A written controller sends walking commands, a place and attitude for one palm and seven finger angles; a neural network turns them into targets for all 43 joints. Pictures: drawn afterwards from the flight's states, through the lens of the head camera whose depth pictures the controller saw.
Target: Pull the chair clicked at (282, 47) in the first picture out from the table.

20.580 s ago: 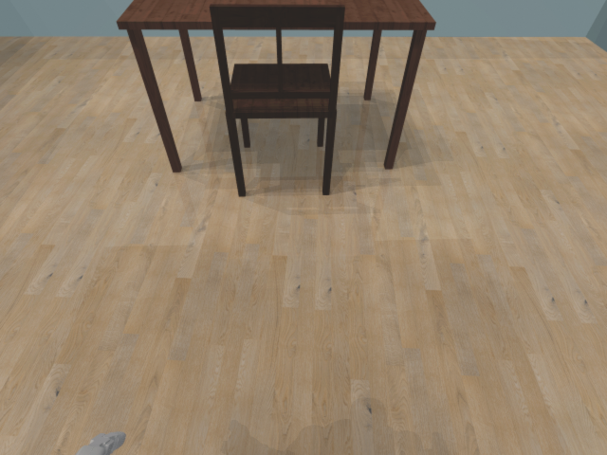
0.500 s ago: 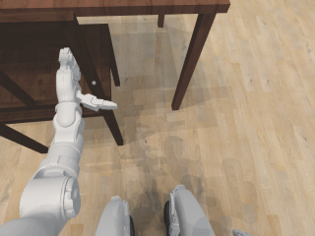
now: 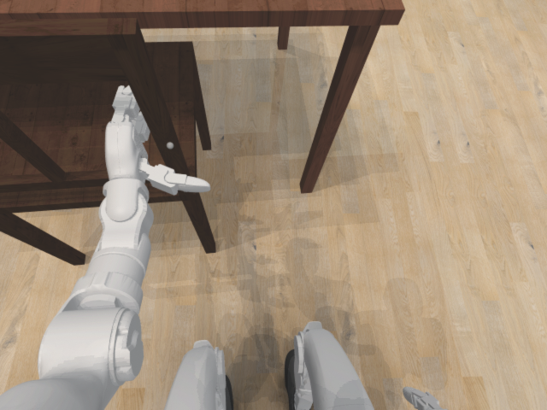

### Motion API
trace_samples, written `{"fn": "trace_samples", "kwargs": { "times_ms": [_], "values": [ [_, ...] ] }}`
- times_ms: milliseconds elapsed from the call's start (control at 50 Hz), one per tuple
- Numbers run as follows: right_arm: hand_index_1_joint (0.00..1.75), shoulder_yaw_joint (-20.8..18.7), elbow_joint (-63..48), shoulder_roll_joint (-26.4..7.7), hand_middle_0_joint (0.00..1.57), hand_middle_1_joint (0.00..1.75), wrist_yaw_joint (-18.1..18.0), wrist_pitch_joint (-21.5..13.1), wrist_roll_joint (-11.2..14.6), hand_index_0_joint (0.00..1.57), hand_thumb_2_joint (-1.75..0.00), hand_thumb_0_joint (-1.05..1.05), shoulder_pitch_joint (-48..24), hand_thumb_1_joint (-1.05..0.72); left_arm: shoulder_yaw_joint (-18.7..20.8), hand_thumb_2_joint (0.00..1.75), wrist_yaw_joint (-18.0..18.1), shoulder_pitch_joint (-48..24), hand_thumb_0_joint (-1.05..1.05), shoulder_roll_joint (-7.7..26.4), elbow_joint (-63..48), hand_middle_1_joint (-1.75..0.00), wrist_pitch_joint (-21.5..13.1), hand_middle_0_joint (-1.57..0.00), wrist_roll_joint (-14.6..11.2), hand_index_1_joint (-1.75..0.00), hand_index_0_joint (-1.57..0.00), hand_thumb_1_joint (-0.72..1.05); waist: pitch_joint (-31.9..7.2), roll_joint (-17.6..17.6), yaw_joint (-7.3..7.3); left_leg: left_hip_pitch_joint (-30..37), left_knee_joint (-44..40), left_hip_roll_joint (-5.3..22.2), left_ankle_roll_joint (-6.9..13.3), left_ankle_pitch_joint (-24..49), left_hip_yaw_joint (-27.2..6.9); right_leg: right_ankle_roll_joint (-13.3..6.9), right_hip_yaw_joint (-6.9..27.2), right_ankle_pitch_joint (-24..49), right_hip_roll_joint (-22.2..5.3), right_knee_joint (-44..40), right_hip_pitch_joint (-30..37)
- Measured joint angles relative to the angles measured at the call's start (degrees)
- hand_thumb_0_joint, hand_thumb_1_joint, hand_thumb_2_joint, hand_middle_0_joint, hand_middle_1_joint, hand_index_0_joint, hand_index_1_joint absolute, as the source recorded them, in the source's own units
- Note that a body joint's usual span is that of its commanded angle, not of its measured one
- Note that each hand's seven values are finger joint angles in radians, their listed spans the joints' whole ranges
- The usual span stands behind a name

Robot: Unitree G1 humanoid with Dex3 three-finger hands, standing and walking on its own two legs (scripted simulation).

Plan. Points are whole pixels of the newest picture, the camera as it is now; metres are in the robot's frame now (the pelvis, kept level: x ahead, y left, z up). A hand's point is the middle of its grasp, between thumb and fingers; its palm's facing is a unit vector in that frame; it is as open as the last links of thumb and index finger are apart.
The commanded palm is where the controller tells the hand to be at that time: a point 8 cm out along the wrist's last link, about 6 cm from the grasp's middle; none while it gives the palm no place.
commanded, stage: hook a spindle and tug to test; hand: left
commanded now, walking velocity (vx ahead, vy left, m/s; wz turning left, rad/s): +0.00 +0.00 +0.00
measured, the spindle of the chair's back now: (16, 138) +0.51 +0.33 +0.01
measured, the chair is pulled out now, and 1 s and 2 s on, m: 0.00 0.02 0.09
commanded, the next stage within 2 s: step backward, pulling the chair out in 1.18 s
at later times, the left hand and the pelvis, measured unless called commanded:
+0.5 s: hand (173, 142) +0.49 +0.11 +0.02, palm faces +0.04 -1.00 -0.01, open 6.6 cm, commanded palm +0.46 +0.15 +0.03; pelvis +0.00 +0.00 +0.00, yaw +0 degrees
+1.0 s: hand (173, 158) +0.46 +0.11 +0.03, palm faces +0.03 -1.00 -0.01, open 5.9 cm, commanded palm +0.43 +0.15 +0.03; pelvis +0.02 +0.00 +0.01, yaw +0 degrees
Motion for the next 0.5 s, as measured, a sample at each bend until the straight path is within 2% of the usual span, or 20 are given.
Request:
{"fn": "trace_samples", "kwargs": {
  "times_ms": [140, 300, 380, 500],
  "values": [
    [0.29, 0.03, 0.74, -0.06, 0.2, 0.3, -0.15, -0.04, 0.07, 0.2, -0.9, 0.0, 0.31, -0.9, -0.58, 0.35, -0.71, -0.96, -0.01, -0.32, 0.71, -0.88, 0.77, -0.31, -0.73, -0.87, -0.32, -0.39, -0.23, 0.27, -0.02, -0.13, -0.02, -0.04, -0.04, 0.05, -0.2, -0.03, -0.18, 0.02, -0.03, -0.11, -0.01],
    [0.29, -0.01, 0.21, -0.02, 0.2, 0.3, -0.02, -0.14, -0.09, 0.2, -0.9, 0.0, 0.9, -0.9, 0.53, 0.49, 0.21, -0.64, -0.01, -0.2, 0.44, -1.27, 0.86, -0.44, -0.38, -1.26, -0.43, -0.05, -0.32, 0.17, -0.37, -0.02, -0.16, 0.12, -0.05, 0.02, 0.09, -0.06, 0.13, 0.08, 0.18, -0.12, -0.13],
    [0.29, -0.11, 0.26, 0.03, 0.2, 0.3, 0.16, -0.12, -0.02, 0.2, -0.9, 0.0, 1.07, -0.9, 0.29, 0.58, 0.31, 0.16, -0.01, -0.29, -0.55, -1.34, 1.02, -0.45, -0.81, -1.36, -0.45, 0.15, -0.38, 0.14, -0.25, 0.22, -0.36, 0.18, -0.07, 0.01, 0.16, -0.06, 0.21, 0.1, 0.27, -0.32, 0.06],
    [0.29, -0.18, 0.32, -0.03, 0.2, 0.3, 0.19, -0.26, 0.04, 0.2, -0.9, 0.0, 1.14, -0.9, -0.21, 0.72, 0.37, 0.39, 0.0, -0.5, -0.72, -1.39, 0.99, -0.45, -0.87, -1.4, -0.45, 0.48, -0.44, 0.24, -0.13, 0.46, -0.61, 0.12, -0.07, -0.06, 0.04, -0.03, 0.11, -0.01, 0.24, -0.59, 0.38]
  ]
}}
